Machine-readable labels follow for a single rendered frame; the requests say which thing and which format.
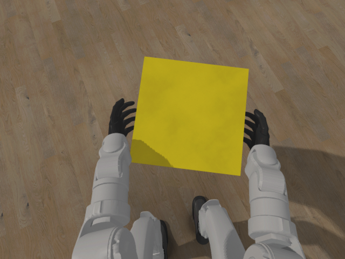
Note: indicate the carton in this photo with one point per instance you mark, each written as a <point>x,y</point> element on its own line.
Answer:
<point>190,116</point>

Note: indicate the robot left upper arm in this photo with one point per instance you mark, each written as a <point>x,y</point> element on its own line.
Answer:
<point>112,243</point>

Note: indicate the left robot forearm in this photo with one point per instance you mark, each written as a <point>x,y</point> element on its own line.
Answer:
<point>109,203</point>

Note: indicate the robot right hand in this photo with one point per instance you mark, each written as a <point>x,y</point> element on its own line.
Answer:
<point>260,134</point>

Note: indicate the right robot forearm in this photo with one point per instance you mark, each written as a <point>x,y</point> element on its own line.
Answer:
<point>270,220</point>

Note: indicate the right robot thigh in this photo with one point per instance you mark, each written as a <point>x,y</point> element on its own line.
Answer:
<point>216,225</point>

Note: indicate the left robot shin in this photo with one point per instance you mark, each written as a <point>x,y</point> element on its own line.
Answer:
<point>158,253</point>

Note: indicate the robot left hand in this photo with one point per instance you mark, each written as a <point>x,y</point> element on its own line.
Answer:
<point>117,123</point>

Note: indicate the robot right upper arm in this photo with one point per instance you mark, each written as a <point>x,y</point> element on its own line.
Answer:
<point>266,251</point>

